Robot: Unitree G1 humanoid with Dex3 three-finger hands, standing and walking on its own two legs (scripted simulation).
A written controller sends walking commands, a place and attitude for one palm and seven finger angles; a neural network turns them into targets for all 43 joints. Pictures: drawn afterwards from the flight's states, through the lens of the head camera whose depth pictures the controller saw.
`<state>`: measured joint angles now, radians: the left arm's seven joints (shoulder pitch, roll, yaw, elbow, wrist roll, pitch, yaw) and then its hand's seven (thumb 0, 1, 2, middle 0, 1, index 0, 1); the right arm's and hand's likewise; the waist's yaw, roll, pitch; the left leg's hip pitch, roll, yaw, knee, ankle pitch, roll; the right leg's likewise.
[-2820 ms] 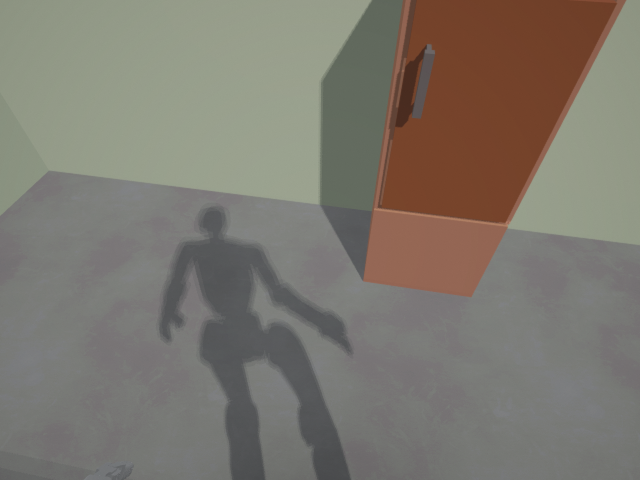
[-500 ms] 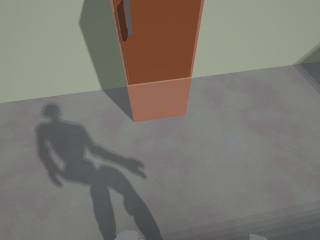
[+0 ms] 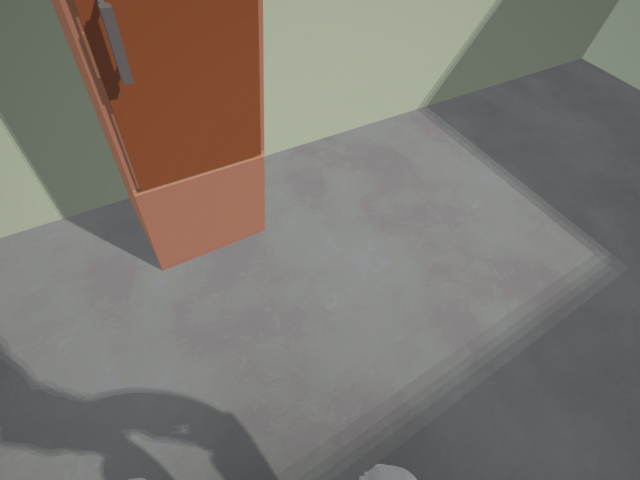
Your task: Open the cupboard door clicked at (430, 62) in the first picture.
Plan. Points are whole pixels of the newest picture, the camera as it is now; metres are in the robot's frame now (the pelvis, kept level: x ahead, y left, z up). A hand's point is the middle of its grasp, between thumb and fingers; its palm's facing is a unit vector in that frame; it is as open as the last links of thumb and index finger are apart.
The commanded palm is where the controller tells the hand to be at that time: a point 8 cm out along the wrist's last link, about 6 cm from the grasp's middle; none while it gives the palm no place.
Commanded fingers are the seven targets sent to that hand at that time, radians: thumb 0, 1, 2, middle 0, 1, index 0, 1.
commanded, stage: walk to a spot facing it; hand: left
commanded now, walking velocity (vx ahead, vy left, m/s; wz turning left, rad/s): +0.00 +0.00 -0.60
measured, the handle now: (114, 41) +0.85 +0.47 +0.07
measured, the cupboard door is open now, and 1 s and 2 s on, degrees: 0 0 0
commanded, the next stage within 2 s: none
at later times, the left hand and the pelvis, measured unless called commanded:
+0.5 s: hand out of the picture +0.13 +0.13 -0.17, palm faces -0.25 -0.95 -0.21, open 7.3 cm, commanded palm none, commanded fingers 0.00 0.90 0.90 -0.20 -0.30 -0.20 -0.30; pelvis +0.05 -0.04 +0.00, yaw -17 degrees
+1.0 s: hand (260, 316) +0.40 +0.12 -0.18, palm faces -0.50 -0.85 -0.16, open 7.3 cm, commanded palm none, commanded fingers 0.00 0.90 0.90 -0.20 -0.30 -0.20 -0.30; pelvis +0.23 -0.01 +0.00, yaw -35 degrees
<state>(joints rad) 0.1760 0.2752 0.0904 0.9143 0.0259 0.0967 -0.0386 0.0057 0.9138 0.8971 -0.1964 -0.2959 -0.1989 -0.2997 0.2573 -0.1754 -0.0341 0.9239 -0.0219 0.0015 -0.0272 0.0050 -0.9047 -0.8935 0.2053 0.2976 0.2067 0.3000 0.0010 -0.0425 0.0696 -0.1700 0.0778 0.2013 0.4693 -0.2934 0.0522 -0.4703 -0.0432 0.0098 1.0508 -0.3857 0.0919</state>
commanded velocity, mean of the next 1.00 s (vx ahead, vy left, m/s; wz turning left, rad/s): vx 0.21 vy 0.00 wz -0.57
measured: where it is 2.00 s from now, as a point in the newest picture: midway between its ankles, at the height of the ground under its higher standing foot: (315, 428)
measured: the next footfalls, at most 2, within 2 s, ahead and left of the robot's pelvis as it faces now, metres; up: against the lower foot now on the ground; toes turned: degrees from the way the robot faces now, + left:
right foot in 0.22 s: +0.00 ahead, -0.15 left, +0.00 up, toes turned -15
left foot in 0.64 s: +0.26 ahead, +0.04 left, +0.00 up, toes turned -16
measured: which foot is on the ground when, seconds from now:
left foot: down 0.00-0.20, up 0.22-0.62, down 0.64-1.00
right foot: up 0.00-0.20, down 0.22-0.66, up 0.68-1.00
